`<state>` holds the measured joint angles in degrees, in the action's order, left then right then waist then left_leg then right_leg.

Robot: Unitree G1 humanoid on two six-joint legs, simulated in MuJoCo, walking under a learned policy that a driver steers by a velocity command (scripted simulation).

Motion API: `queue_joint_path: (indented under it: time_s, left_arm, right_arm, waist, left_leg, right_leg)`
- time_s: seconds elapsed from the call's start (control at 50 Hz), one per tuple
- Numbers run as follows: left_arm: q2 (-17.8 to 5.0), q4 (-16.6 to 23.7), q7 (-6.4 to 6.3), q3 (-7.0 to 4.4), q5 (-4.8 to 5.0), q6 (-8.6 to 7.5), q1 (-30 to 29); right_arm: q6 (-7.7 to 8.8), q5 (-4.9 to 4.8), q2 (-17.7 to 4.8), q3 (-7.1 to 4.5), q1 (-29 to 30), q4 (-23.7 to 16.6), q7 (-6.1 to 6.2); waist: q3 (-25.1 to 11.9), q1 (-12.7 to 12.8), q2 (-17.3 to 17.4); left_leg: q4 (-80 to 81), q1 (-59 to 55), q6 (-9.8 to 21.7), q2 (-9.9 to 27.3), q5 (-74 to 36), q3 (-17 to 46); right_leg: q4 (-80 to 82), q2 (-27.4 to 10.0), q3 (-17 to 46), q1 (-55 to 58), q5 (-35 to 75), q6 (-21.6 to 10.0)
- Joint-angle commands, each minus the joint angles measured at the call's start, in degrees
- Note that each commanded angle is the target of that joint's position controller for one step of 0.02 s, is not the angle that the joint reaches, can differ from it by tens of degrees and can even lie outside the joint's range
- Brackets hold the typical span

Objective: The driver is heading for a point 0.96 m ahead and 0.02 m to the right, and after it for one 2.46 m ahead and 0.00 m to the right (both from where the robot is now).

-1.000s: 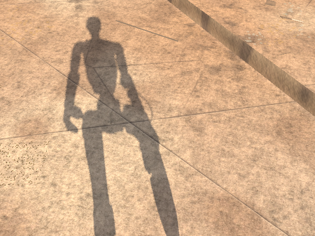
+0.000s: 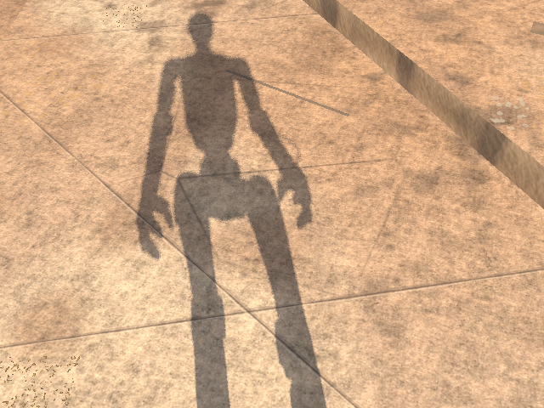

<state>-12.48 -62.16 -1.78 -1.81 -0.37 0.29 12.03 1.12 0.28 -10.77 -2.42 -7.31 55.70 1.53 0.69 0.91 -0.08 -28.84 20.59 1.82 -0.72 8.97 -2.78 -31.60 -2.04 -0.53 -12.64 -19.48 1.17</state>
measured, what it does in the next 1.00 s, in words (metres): walks ahead: right foot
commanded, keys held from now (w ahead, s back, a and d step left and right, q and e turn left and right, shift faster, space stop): no key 0.12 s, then w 0.88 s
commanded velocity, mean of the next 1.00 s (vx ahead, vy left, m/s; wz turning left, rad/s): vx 0.33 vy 0.00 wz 0.00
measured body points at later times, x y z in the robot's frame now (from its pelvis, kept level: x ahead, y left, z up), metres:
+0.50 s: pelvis +0.11 +0.02 +0.01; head +0.12 +0.03 +0.46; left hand +0.16 +0.28 -0.14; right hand +0.13 -0.23 -0.13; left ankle +0.08 +0.10 -0.73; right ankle +0.05 -0.12 -0.64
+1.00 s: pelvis +0.36 -0.05 +0.00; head +0.39 -0.06 +0.45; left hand +0.46 +0.21 -0.12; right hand +0.40 -0.32 -0.15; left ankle +0.27 +0.10 -0.63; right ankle +0.43 -0.14 -0.73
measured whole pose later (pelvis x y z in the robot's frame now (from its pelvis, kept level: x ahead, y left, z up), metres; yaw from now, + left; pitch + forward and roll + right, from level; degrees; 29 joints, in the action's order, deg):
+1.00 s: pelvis +0.36 -0.05 +0.00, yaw +0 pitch +1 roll +0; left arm -13.3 -56.1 2.2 -3.9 0.1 -5.8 8.8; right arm 5.9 -1.7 -14.3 -3.5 -16.3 57.6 0.7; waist 2.4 0.1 1.8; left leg -69.9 24.3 3.4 3.9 19.5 1.8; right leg -27.1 1.8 -4.4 -19.8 -8.4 -3.9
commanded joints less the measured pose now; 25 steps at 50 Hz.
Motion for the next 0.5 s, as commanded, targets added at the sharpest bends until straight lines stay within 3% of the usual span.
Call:
queue_joint_path:
  time_s: [0.02,0.06,0.12,0.14,0.18,0.22,0.26,0.28,0.32,0.34,0.36,0.38,0.4,0.42,0.44,0.46,0.48,0.5]
  left_arm:
    - [-5.37,0.29,-0.15,-0.94,0.0,-1.58,2.51]
    - [-5.23,-0.16,-0.09,-0.92,0.11,-2.16,3.6]
    - [-4.83,-0.65,-0.11,-0.76,0.32,-1.97,4.6]
    - [-4.48,-1.35,-0.14,-0.7,0.38,-1.8,6.08]
    - [-6.51,-1.22,-0.32,-1.37,1.12,-1.48,6.46]
    - [-8.07,-0.73,-0.47,-1.87,1.75,-2.28,8.81]
    - [-10.61,-0.87,-0.46,-2.71,2.14,-3.83,10.25]
    - [-10.05,-0.78,-0.4,-2.75,2.14,-4.54,10.41]
    - [-8.93,0.02,0.08,-2.64,2.26,-5.1,8.83]
    - [-8.62,1.08,0.39,-2.53,2.25,-5.03,5.88]
    - [-8.3,2.61,0.57,-2.39,2.05,-5.23,2.65]
    - [-4.75,4.85,0.46,-1.57,1.86,-5.97,1.78]
    - [-3.73,5.98,0.43,-1.26,1.53,-6.82,0.98]
    - [-5.52,6.3,0.98,-2.0,2.74,-7.28,0.17]
    - [-5.33,5.97,1.44,-2.02,3.28,-7.32,0.44]
    - [-4.98,5.75,1.52,-2.24,3.07,-7.25,0.28]
    - [-5.46,5.6,1.44,-2.82,2.55,-6.89,0.09]
    - [-5.26,5.56,1.49,-3.11,2.34,-6.38,0.41]
  right_arm:
    - [0.95,-0.25,-6.7,-1.55,-0.05,-1.81,0.47]
    - [1.12,-0.27,-6.46,-1.62,-0.68,-1.2,0.18]
    - [0.7,-0.4,-6.13,-1.67,-0.45,-0.65,-0.1]
    - [0.45,-0.43,-5.62,-1.59,-1.27,0.11,-0.14]
    - [0.05,-1.06,-6.21,-1.99,-1.25,0.51,-0.1]
    - [1.04,-1.34,-5.95,-1.98,1.25,-0.45,-0.27]
    - [3.05,-1.79,-4.7,-1.73,3.47,-1.68,-1.07]
    - [3.87,-1.73,-4.67,-1.72,3.95,-1.99,-1.49]
    - [4.79,-2.06,-4.61,-1.96,0.7,-1.07,-2.18]
    - [4.85,-2.35,-5.27,-2.53,-4.75,0.94,-2.28]
    - [4.81,-2.19,-8.26,-3.83,-11.53,3.09,-2.16]
    - [4.93,-2.22,-14.78,-5.77,-18.88,4.91,-2.21]
    - [5.25,-1.39,-13.51,-4.78,-24.46,5.97,-2.9]
    - [5.75,-0.75,-9.67,-3.1,-19.98,5.19,-2.84]
    - [5.88,-0.73,-7.9,-2.32,-15.36,3.59,-2.96]
    - [5.86,-0.73,-7.51,-1.85,-12.82,2.72,-3.1]
    - [5.69,-0.61,-6.53,-1.27,-11.43,2.23,-3.1]
    - [5.33,-0.38,-5.88,-0.89,-11.74,2.45,-2.95]
  waist:
    - [-0.47,-0.48,-1.88]
    - [-2.6,-0.37,-1.55]
    - [-2.76,-0.2,-1.32]
    - [-3.62,0.03,-1.43]
    - [0.11,-0.02,-3.52]
    - [5.65,1.4,-5.75]
    - [9.5,1.58,-9.72]
    - [9.67,1.41,-9.61]
    - [7.84,-0.97,-8.5]
    - [6.07,-3.94,-7.5]
    - [3.76,-7.02,-3.62]
    - [0.83,-8.49,12.01]
    - [-3.27,-9.58,17.02]
    - [-0.71,-6.3,9.78]
    - [0.59,-4.31,6.05]
    - [1.67,-3.07,3.15]
    - [2.23,-2.13,2.38]
    - [2.17,-1.58,3.74]
  left_leg:
    - [3.79,-9.03,2.0,4.08,-1.71,5.04]
    - [1.54,-10.95,2.65,3.93,-10.09,4.29]
    - [0.39,-11.58,2.81,3.79,-12.92,3.93]
    - [0.08,-11.88,2.8,2.98,-7.28,3.06]
    - [-2.29,-7.83,2.79,0.36,12.83,0.78]
    - [-6.31,1.96,2.41,-1.0,19.93,-0.42]
    - [-12.23,11.08,2.93,-0.18,13.34,-1.36]
    - [-12.94,12.85,3.46,1.04,12.83,-0.52]
    - [-8.08,7.32,4.37,1.25,12.06,-1.11]
    - [-3.46,-3.44,5.02,0.05,9.93,-1.62]
    - [0.52,-14.37,6.3,1.62,7.22,3.12]
    - [8.79,-25.97,12.15,11.57,8.33,22.93]
    - [16.98,-32.98,17.31,21.76,4.26,42.68]
    - [15.09,-30.78,15.77,22.94,2.71,39.71]
    - [14.71,-27.46,13.67,20.7,0.47,31.96]
    - [15.76,-24.55,12.15,18.68,-1.26,25.89]
    - [16.92,-21.9,10.56,16.31,-4.34,20.45]
    - [18.0,-19.86,9.47,14.51,-6.29,16.68]
  right_leg:
    - [8.44,-1.66,1.33,-6.36,2.11,-2.28]
    - [7.41,-1.64,1.25,-4.52,6.53,-2.03]
    - [6.67,-1.48,1.0,-3.75,8.74,-2.17]
    - [7.37,-1.25,0.78,-3.26,3.52,-2.55]
    - [9.37,-2.05,2.93,-5.51,-11.78,-5.25]
    - [13.91,-7.17,10.78,-3.64,-20.25,-9.31]
    - [16.97,-15.7,21.36,2.34,-15.45,-13.53]
    - [15.86,-17.37,22.45,4.34,-8.77,-14.16]
    - [12.31,-15.93,18.31,4.26,0.06,-12.41]
    - [9.42,-12.69,13.68,-1.06,3.54,-10.2]
    - [0.5,-7.75,7.63,-7.48,12.56,-7.35]
    - [-20.08,1.69,-2.97,-19.89,12.34,-2.17]
    - [-35.85,4.42,1.71,-29.41,-11.21,-1.47]
    - [-43.25,0.8,6.06,-34.09,-10.57,-3.48]
    - [-44.55,-1.67,5.64,-34.2,-5.54,-5.08]
    - [-42.0,-3.7,4.93,-34.0,-0.46,-5.92]
    - [-38.19,-5.35,4.36,-31.83,3.02,-6.11]
    - [-35.09,-5.93,3.51,-29.04,5.02,-5.78]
